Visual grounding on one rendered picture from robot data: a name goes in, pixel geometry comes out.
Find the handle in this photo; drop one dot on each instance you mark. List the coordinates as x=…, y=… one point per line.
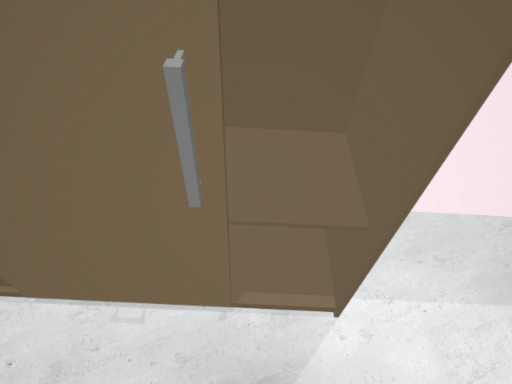
x=175, y=76

